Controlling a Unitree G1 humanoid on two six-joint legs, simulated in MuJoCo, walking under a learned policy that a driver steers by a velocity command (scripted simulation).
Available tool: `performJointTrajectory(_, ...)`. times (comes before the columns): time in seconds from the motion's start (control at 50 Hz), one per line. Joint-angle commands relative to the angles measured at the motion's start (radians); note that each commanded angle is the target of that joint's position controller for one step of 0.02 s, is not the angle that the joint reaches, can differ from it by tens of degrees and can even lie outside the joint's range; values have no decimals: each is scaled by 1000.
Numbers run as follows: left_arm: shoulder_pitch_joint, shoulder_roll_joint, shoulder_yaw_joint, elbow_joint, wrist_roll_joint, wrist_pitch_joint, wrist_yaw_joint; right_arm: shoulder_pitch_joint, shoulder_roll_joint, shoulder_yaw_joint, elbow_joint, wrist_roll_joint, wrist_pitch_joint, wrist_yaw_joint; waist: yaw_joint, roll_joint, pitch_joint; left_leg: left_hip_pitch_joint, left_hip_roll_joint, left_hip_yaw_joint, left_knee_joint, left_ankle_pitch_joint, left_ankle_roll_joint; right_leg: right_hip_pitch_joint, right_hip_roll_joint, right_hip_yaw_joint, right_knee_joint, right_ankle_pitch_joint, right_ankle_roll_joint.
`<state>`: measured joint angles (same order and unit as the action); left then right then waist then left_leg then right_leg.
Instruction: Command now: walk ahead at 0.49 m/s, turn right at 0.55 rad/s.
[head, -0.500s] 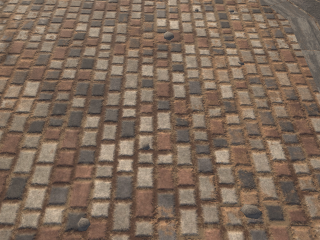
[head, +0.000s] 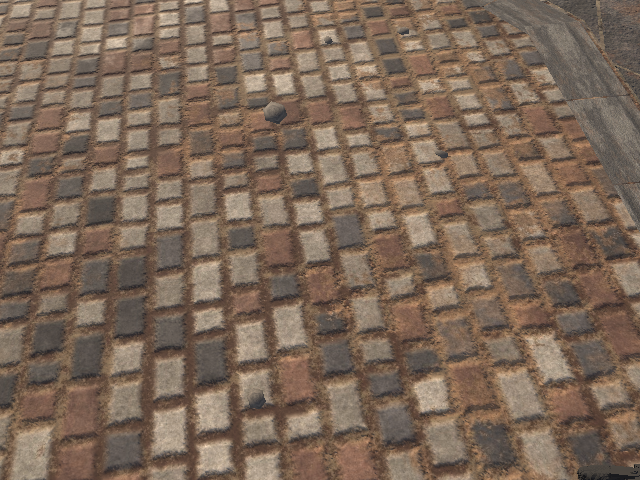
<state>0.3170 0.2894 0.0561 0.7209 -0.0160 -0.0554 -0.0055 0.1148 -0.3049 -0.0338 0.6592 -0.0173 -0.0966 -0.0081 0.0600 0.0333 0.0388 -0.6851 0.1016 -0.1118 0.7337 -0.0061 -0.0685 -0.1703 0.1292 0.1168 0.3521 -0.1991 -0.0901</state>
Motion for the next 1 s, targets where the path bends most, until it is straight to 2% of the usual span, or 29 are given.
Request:
performJointTrajectory(0.02,6,180,51,-52,-13,-5,14,-89,-56,-11,-79,17,-20,10,12,-97,-25,216,-79,50,-143,123,-12,-151,-208,172,-102,54,-138)
performJointTrajectory(0.1,25,166,50,-45,-11,11,19,-78,-113,-37,-86,29,-33,24,-16,-140,-44,260,-89,13,-235,-30,30,-7,-257,305,34,30,-106)
performJointTrajectory(0.12,15,157,48,-48,-8,15,18,-25,-121,-46,-73,30,-37,23,-49,-152,-56,332,-93,28,-266,-59,53,-8,-248,314,79,47,-89)
performJointTrajectory(0.14,20,119,35,-48,-2,14,16,67,-144,-60,-54,23,-42,17,-94,-144,-109,470,-71,34,-290,-65,89,-23,-208,276,178,84,-59)
performJointTrajectory(0.16,39,47,8,-59,12,10,10,206,-191,-72,-44,2,-45,10,-146,-42,-244,706,92,-117,-279,-127,159,-113,-150,192,445,-13,-21)
performJointTrajectory(0.18,179,-4,-10,-80,-18,-2,9,301,-277,-97,6,-9,-30,16,-93,293,-354,1004,294,-587,-378,-374,329,-459,-8,45,771,-353,49)
performJointTrajectory(0.2,170,95,5,-55,-30,-4,14,306,-186,-81,5,16,-26,26,-122,219,-302,991,307,-711,-438,-596,328,-594,-75,75,909,-363,63)
performJointTrajectory(0.22,57,150,21,-65,-25,-2,14,265,-125,-64,0,20,-21,23,-149,115,-174,890,262,-558,-446,-559,287,-630,-105,72,946,-270,67)
performJointTrajectory(0.24,-15,144,20,-82,-10,-1,17,216,-109,-55,-6,11,-15,23,-139,44,-111,789,216,-429,-449,-422,265,-611,-135,38,930,-204,72)
performJointTrajectory(0.26,-73,128,20,-98,6,-6,15,188,-86,-47,1,7,-11,23,-130,15,-47,701,166,-329,-472,-290,256,-599,-157,30,870,-158,70)
performJointTrajectory(0.28,-71,111,20,-105,2,-6,10,161,-80,-41,4,-3,-13,20,-95,65,-27,636,151,-268,-481,-122,259,-549,-176,25,831,-133,76)
performJointTrajectory(0.32,-46,77,14,-92,6,0,6,145,-62,-35,21,4,-19,23,-64,79,-39,584,124,-152,-474,241,269,-472,-179,-16,740,-158,98)
performJointTrajectory(0.38,-84,21,-9,-98,21,5,6,131,-110,-46,51,15,-12,18,-57,67,-69,552,111,-32,-471,504,280,-398,-177,-67,531,-79,125)
performJointTrajectory(0.42,-117,18,-14,-93,18,4,0,134,-136,-52,69,20,5,10,-71,77,-99,529,87,28,-475,511,264,-304,-163,-94,401,61,124)
performJointTrajectory(0.48,-190,39,-7,-105,15,5,-10,172,-138,-49,102,29,21,5,-95,78,-106,559,89,39,-448,437,244,-243,-140,-93,277,167,106)
performJointTrajectory(0.52,-205,58,1,-114,20,2,-14,164,-143,-49,114,38,28,4,-82,77,-102,571,101,22,-404,374,227,-203,-135,-85,207,170,78)
performJointTrajectory(0.56,-146,80,16,-90,31,0,-9,158,-125,-42,122,42,31,3,-43,46,-121,552,59,28,-308,292,184,-58,-118,-99,78,281,38)
performJointTrajectory(0.58,-112,135,30,-89,38,0,1,192,-97,-32,127,25,24,4,-39,-16,-161,500,6,61,-210,185,135,70,-202,-28,72,578,3)
performJointTrajectory(0.6,-83,180,33,-102,58,10,13,283,-41,-9,125,-5,14,9,-74,-171,-269,326,-67,101,-32,-183,73,308,-393,157,158,918,-116)
performJointTrajectory(0.62,-59,100,12,-90,53,24,13,311,-20,5,140,1,27,8,-47,-259,-350,266,-86,67,131,-623,27,330,-498,286,123,890,-231)
performJointTrajectory(0.64,-70,55,-4,-76,33,30,4,268,-75,-9,136,17,47,8,-40,-207,-302,229,-68,37,192,-700,9,260,-469,298,79,681,-224)
performJointTrajectory(0.68,-157,71,-2,-71,26,30,-5,200,-95,-23,132,19,87,-10,-56,-139,-180,194,-42,41,214,-625,-10,111,-412,242,10,400,-165)
performJointTrajectory(0.74,-272,87,5,-71,42,35,-2,222,-64,-21,152,12,118,-29,-108,-174,-126,366,-41,65,86,-481,-27,-115,-332,126,-51,252,-121)
performJointTrajectory(0.82,-279,58,-2,-37,32,42,8,216,-28,-14,178,6,112,-25,-111,-159,-139,529,-64,104,-163,-216,-1,-165,-284,59,-33,57,-93)
performJointTrajectory(0.86,-227,24,-15,0,30,40,6,180,-48,-13,163,-16,111,-23,-99,-114,-103,587,-30,63,-277,-108,35,-212,-239,48,-28,-174,-11)
performJointTrajectory(0.88,-205,30,-13,11,38,39,3,157,-96,-21,146,-13,111,-26,-69,-55,-55,545,15,26,-304,-149,62,-223,-197,23,-9,-262,29)
performJointTrajectory(0.9,-197,34,-8,12,35,41,6,132,-129,-35,165,0,110,-26,-43,55,-8,407,-7,35,-313,-354,90,-165,-148,-38,11,-217,59)
performJointTrajectory(0.94,-218,48,-3,25,32,42,15,109,-60,-18,167,-5,92,-24,-55,53,1,343,-19,38,-353,-390,77,-82,-148,-47,72,-110,63)
performJointTrajectory(1.0,-177,55,6,59,19,48,26,151,-73,-24,185,11,76,-26,-67,57,-11,369,-32,36,-349,-563,100,-125,-107,-92,138,-298,37)
